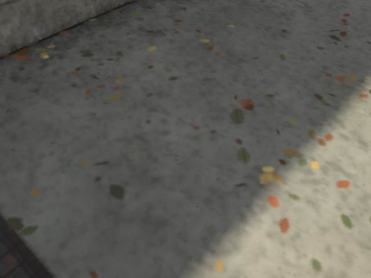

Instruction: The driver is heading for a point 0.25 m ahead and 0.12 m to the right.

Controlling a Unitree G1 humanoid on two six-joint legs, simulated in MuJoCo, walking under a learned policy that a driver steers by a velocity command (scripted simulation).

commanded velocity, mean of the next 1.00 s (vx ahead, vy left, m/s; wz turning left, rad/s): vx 0.27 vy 0.00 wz -0.17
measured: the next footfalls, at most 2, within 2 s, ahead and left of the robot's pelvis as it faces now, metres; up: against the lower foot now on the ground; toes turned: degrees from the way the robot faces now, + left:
right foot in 0.42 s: +0.39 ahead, -0.09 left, +0.00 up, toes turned -12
left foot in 0.80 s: +0.39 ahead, +0.11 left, +0.00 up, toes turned -9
